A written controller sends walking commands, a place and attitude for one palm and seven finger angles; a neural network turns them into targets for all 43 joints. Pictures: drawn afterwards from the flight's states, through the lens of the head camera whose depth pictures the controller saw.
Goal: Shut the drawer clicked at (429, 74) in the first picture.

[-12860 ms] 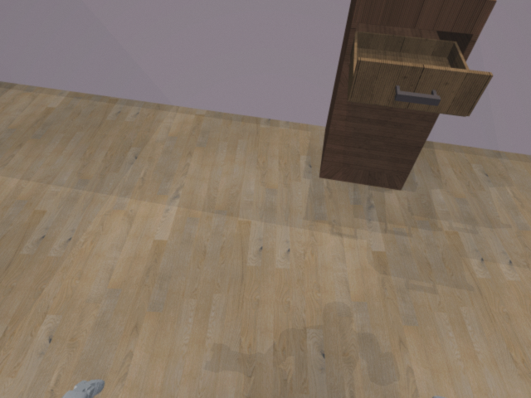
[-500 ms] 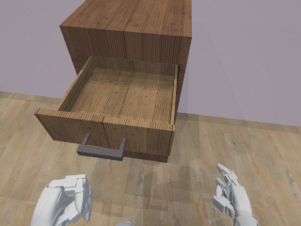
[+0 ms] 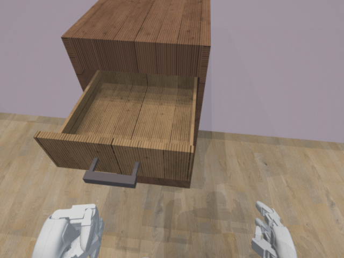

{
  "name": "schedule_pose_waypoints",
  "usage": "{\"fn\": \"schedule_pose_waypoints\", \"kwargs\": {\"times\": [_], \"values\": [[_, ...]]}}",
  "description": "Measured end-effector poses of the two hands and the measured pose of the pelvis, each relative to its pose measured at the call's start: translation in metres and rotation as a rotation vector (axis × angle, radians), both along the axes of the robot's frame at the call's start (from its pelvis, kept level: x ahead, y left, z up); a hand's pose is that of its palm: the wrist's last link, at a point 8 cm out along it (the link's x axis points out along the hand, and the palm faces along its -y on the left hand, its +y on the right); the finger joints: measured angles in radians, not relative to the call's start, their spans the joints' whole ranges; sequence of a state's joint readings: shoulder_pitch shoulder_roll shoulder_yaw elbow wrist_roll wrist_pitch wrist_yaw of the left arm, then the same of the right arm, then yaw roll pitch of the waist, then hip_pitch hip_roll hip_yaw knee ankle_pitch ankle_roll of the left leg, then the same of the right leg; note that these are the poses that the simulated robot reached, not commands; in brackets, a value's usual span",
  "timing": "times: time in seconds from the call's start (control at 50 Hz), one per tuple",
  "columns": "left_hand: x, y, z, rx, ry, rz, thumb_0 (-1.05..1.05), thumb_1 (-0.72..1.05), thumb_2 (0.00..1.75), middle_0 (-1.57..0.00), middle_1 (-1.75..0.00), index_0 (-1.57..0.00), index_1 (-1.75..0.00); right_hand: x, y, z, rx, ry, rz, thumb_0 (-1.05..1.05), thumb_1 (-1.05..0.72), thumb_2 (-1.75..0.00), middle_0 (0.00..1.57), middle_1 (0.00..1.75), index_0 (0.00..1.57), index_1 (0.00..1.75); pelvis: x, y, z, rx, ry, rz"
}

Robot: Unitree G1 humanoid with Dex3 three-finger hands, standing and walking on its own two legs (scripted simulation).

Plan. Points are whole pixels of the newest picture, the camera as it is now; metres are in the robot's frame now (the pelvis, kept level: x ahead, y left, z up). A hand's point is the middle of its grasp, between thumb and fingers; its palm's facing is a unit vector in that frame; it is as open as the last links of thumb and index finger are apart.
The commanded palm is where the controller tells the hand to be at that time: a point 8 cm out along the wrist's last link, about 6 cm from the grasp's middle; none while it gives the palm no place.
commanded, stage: raise the hand and make a fist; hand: left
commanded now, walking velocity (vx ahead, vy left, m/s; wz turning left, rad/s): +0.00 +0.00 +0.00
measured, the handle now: (113, 171) +0.32 +0.18 +0.01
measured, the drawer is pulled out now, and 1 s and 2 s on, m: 0.29 0.29 0.29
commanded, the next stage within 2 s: bring the fist close to the handle in 0.08 s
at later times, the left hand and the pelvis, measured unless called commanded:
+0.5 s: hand (102, 238) +0.15 +0.14 +0.08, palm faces -0.03 -1.00 -0.05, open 3.3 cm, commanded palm +0.12 +0.20 +0.08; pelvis -0.01 -0.02 -0.01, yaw +1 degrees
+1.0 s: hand (114, 224) +0.19 +0.14 +0.03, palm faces -0.06 -1.00 -0.03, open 3.3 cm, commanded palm +0.17 +0.19 +0.03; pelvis -0.01 -0.01 -0.03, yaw +0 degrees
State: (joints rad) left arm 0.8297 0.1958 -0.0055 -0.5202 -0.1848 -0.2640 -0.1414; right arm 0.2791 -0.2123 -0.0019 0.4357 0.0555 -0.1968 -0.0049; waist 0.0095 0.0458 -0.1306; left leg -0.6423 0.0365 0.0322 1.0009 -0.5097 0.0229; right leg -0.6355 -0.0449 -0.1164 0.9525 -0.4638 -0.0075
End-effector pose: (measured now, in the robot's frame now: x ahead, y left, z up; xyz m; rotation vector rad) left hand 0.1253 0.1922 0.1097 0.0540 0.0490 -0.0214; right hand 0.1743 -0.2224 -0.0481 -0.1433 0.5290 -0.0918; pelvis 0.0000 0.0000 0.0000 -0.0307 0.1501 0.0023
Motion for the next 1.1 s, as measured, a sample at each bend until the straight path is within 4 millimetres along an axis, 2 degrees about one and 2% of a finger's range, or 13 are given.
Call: {"fn": "schedule_pose_waypoints", "kwargs": {"times": [0.24,0.36,0.76,0.92,1.1], "values": [[-0.005,0.0,-0.001,0.015,0.001,0.012,0.02,0.9,0.9,-1.4,-1.6,-1.39,-1.6,0.009,-0.007,0.003,0.013,-0.03,-0.001,0.01,-0.91,-0.9,0.2,0.3,0.2,0.3,-0.001,-0.01,0.002,0.007,-0.005,0.004],[-0.004,0.0,-0.015,-0.001,0.01,0.011,0.02,0.9,0.9,-1.4,-1.6,-1.39,-1.6,0.012,-0.009,0.002,-0.004,-0.035,0.021,0.01,-0.9,-0.9,0.2,0.3,0.2,0.3,-0.004,-0.014,0.0,0.005,0.004,0.012],[0.032,0.001,-0.054,-0.022,0.018,-0.029,0.02,0.9,0.9,-1.4,-1.6,-1.39,-1.6,-0.014,-0.02,-0.025,-0.044,0.084,-0.024,0.01,-0.9,-0.9,0.2,0.3,0.21,0.3,-0.009,-0.011,-0.013,0.005,0.064,0.002],[0.04,0.001,-0.07,-0.025,0.001,-0.029,0.02,0.9,0.9,-1.4,-1.6,-1.39,-1.6,-0.014,-0.016,-0.038,-0.057,0.114,-0.01,0.01,-0.9,-0.9,0.2,0.3,0.21,0.3,-0.011,-0.007,-0.025,0.002,0.101,0.001],[0.059,0.0,-0.091,-0.029,-0.001,-0.045,0.02,0.9,0.9,-1.4,-1.6,-1.39,-1.6,-0.011,-0.01,-0.053,-0.064,0.139,0.008,0.01,-0.9,-0.9,0.2,0.3,0.21,0.3,-0.014,-0.004,-0.037,-0.004,0.14,0.0]]}}
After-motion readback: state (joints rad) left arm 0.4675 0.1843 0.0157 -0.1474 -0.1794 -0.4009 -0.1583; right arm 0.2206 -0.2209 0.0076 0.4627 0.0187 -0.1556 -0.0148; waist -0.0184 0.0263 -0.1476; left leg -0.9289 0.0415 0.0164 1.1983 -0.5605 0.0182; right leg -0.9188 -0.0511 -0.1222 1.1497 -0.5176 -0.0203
